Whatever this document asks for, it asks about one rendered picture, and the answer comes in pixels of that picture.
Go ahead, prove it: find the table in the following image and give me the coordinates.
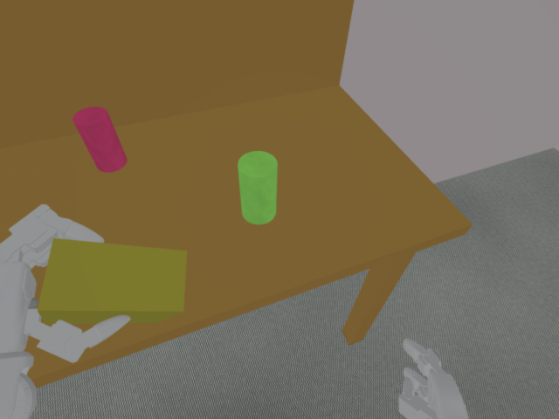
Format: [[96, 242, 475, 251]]
[[0, 0, 473, 388]]

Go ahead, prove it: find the robot right hand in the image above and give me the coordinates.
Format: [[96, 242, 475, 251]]
[[398, 339, 469, 419]]

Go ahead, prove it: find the robot left hand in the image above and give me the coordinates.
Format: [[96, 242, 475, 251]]
[[0, 204, 131, 363]]

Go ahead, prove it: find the sponge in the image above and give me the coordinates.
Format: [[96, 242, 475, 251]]
[[38, 238, 187, 324]]

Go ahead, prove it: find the robot left forearm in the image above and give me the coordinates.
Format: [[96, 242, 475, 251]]
[[0, 352, 37, 419]]

